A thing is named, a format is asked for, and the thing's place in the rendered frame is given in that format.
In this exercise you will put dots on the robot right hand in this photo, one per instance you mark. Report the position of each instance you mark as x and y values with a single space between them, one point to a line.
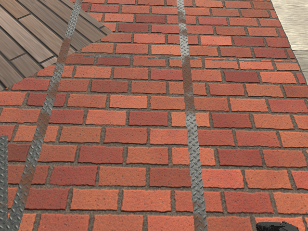
275 226

